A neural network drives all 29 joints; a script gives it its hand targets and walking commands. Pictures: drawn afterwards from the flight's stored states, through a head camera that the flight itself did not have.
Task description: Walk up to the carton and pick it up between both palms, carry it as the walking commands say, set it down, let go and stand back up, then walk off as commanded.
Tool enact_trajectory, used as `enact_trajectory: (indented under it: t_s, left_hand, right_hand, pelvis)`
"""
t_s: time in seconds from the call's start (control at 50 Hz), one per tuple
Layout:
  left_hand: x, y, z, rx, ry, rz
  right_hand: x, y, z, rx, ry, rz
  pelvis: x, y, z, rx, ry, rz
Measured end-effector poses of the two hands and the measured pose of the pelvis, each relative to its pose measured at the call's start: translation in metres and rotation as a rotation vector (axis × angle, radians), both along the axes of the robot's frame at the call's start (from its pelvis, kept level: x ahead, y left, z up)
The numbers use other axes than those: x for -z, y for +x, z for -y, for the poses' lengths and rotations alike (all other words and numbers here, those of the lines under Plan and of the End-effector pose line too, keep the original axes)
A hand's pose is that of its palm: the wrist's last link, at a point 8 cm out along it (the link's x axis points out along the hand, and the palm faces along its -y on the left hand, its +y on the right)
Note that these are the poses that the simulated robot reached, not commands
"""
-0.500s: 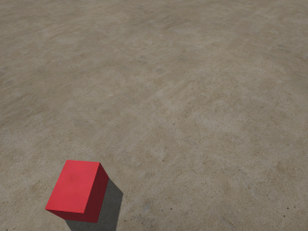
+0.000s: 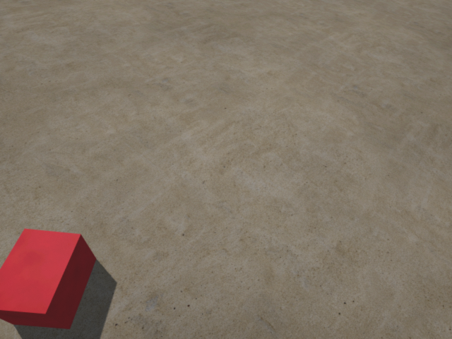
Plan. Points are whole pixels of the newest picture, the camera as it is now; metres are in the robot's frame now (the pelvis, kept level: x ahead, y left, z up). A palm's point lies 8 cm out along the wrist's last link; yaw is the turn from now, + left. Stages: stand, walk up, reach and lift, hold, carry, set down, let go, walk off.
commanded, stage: walk off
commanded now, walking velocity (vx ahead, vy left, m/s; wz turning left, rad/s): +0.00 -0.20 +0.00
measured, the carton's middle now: (47, 278) +0.45 +0.61 -0.66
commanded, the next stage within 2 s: stand in 1.86 s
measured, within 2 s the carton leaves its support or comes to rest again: neither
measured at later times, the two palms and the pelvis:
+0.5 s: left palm out of the picture +0.01 +0.08 -0.17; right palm out of the picture +0.09 -0.38 -0.14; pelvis +0.00 -0.15 -0.02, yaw +3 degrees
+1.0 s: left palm out of the picture +0.07 -0.04 -0.12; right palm out of the picture -0.01 -0.58 -0.16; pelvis -0.02 -0.30 -0.01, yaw +1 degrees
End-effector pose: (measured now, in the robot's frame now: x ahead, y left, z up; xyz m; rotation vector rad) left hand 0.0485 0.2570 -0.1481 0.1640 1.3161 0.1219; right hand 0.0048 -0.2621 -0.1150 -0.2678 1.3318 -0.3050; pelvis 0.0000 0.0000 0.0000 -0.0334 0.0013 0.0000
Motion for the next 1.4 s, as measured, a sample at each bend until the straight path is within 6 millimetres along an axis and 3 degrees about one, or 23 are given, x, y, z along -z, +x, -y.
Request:
enact_trajectory:
  t_s: [0.1,0.16,0.22,0.3,0.4,0.48,0.52,0.58,0.72,0.8,0.92,1.0,1.08,1.16,1.26,1.32,1.4]
  left_hand:
    - [-0.008,0.033,0.042,0.066,0.055,0.055]
    - [-0.019,0.038,0.069,0.074,0.089,0.090]
    - [-0.030,0.030,0.088,0.044,0.111,0.110]
    - [-0.032,0.010,0.109,-0.006,0.120,0.093]
    - [-0.013,-0.012,0.140,-0.051,0.077,0.066]
    - [0.012,-0.032,0.167,-0.084,0.009,0.034]
    - [0.021,-0.041,0.180,-0.092,-0.024,0.007]
    - [0.018,-0.048,0.195,-0.067,-0.051,-0.040]
    - [0.004,-0.027,0.203,-0.035,-0.027,-0.013]
    - [-0.001,-0.009,0.220,0.002,0.001,0.008]
    - [-0.012,0.025,0.270,0.069,0.073,0.074]
    - [-0.029,0.020,0.301,0.058,0.108,0.111]
    - [-0.034,-0.001,0.323,0.008,0.120,0.101]
    - [-0.024,-0.018,0.347,-0.032,0.099,0.085]
    - [0.005,-0.039,0.380,-0.071,0.025,0.060]
    - [0.019,-0.052,0.399,-0.088,-0.026,0.028]
    - [0.014,-0.061,0.416,-0.059,-0.054,-0.024]
  right_hand:
    - [0.025,-0.015,0.051,0.047,0.037,-0.035]
    - [0.039,-0.017,0.080,0.035,0.057,-0.066]
    - [0.042,-0.003,0.095,0.013,0.080,-0.065]
    - [0.039,0.030,0.108,-0.039,0.096,-0.005]
    - [0.033,0.066,0.118,-0.101,0.086,0.072]
    - [0.026,0.081,0.121,-0.133,0.062,0.115]
    - [0.020,0.078,0.124,-0.132,0.050,0.126]
    - [0.008,0.061,0.142,-0.096,0.021,0.121]
    - [-0.007,0.009,0.192,-0.032,-0.012,0.026]
    - [-0.001,-0.009,0.222,-0.003,-0.002,0.001]
    - [0.032,-0.025,0.285,0.041,0.043,-0.035]
    - [0.041,-0.018,0.313,0.014,0.070,-0.059]
    - [0.040,0.011,0.327,-0.030,0.092,-0.012]
    - [0.034,0.040,0.337,-0.081,0.090,0.053]
    - [0.027,0.062,0.341,-0.128,0.067,0.111]
    - [0.019,0.058,0.345,-0.131,0.048,0.126]
    - [0.003,0.031,0.369,-0.083,0.017,0.106]
  pelvis:
    - [0.011,0.001,0.044,0.007,0.032,-0.010]
    - [0.013,-0.001,0.065,-0.012,0.018,-0.002]
    - [0.008,-0.001,0.082,-0.019,0.036,-0.007]
    - [0.005,-0.001,0.103,-0.030,0.034,-0.011]
    - [0.009,-0.003,0.127,-0.039,0.012,-0.014]
    - [0.017,-0.005,0.144,-0.049,-0.012,-0.010]
    - [0.016,-0.005,0.152,-0.044,0.011,-0.001]
    - [0.009,-0.004,0.161,-0.017,0.006,0.008]
    - [-0.003,-0.008,0.194,-0.015,-0.008,0.009]
    - [-0.001,-0.011,0.221,-0.002,-0.001,0.004]
    - [0.014,-0.013,0.273,0.003,0.023,-0.004]
    - [0.009,-0.015,0.297,-0.016,0.035,-0.003]
    - [0.005,-0.017,0.318,-0.028,0.037,-0.008]
    - [0.007,-0.019,0.338,-0.036,0.023,-0.012]
    - [0.015,-0.023,0.359,-0.047,-0.005,-0.009]
    - [0.016,-0.024,0.371,-0.042,0.014,0.002]
    - [0.005,-0.024,0.385,-0.022,0.004,0.012]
